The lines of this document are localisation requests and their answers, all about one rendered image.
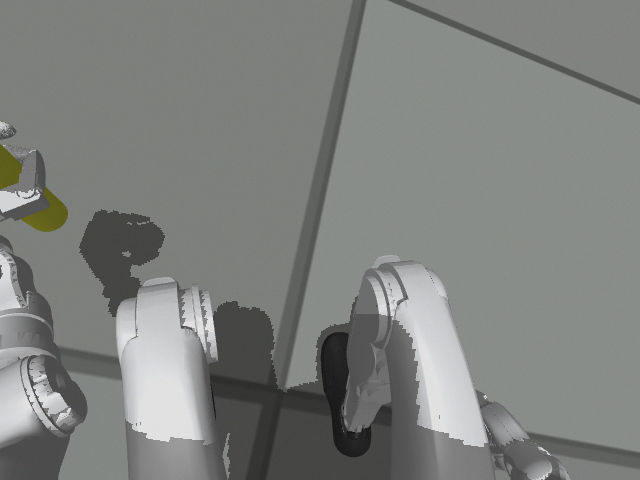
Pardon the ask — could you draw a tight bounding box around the right robot foot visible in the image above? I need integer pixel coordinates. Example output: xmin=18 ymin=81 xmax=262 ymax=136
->
xmin=321 ymin=332 xmax=371 ymax=457

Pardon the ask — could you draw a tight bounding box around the right robot hand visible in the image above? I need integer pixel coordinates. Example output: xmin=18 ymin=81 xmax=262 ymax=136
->
xmin=475 ymin=389 xmax=532 ymax=471

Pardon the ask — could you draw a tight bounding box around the right robot arm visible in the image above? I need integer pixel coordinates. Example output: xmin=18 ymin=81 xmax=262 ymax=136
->
xmin=503 ymin=442 xmax=571 ymax=480

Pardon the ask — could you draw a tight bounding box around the can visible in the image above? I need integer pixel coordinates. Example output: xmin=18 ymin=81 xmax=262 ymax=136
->
xmin=0 ymin=144 xmax=68 ymax=232

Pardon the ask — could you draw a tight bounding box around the left robot hand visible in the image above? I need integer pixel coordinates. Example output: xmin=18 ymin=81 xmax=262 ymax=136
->
xmin=0 ymin=121 xmax=50 ymax=222

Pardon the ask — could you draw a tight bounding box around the left robot arm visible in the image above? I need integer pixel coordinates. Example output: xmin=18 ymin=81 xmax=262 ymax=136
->
xmin=0 ymin=235 xmax=88 ymax=480

